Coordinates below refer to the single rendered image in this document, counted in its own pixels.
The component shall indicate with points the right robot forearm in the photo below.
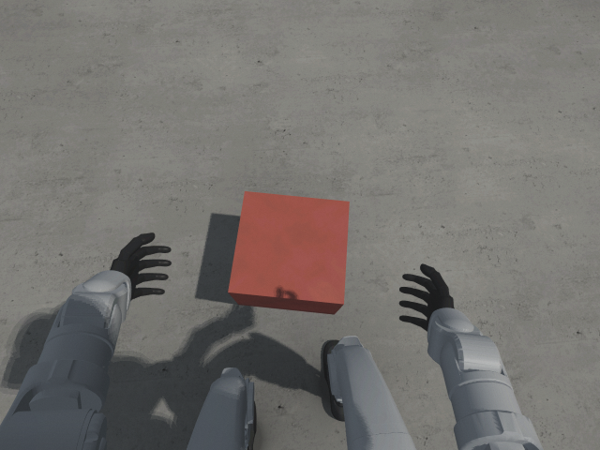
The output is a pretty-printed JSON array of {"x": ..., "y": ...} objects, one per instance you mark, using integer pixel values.
[{"x": 485, "y": 407}]

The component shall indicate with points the left robot forearm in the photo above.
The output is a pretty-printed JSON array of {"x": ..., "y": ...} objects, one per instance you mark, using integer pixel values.
[{"x": 71, "y": 372}]

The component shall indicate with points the right robot thigh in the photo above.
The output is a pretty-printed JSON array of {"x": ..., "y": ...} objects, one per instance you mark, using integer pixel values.
[{"x": 372, "y": 418}]

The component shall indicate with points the robot right hand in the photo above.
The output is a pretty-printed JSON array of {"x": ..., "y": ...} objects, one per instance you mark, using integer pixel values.
[{"x": 438, "y": 296}]

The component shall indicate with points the right robot foot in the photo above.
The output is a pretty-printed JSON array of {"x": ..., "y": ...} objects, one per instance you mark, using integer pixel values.
[{"x": 336, "y": 407}]

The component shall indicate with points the left robot upper arm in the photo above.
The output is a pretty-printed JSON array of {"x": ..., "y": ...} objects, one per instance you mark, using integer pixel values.
[{"x": 78, "y": 429}]

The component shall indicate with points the robot left hand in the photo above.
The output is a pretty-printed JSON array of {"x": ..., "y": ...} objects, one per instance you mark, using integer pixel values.
[{"x": 128, "y": 263}]

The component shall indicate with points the carton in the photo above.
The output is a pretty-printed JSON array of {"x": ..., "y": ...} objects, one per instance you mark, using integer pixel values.
[{"x": 290, "y": 253}]

